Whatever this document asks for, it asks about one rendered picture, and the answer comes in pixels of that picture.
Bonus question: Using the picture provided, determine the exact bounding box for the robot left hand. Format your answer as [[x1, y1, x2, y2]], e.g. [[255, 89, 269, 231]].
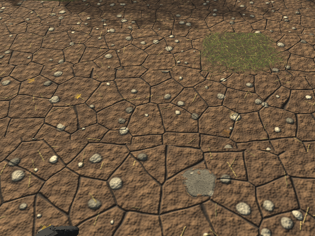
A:
[[35, 225, 80, 236]]

